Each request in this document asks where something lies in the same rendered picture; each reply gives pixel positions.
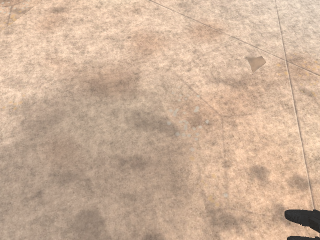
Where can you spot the robot right hand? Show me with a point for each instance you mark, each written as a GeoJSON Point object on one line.
{"type": "Point", "coordinates": [305, 218]}

